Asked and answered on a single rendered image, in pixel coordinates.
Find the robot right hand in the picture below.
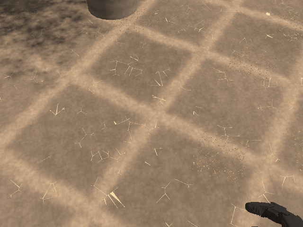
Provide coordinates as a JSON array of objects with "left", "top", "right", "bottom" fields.
[{"left": 245, "top": 201, "right": 303, "bottom": 227}]

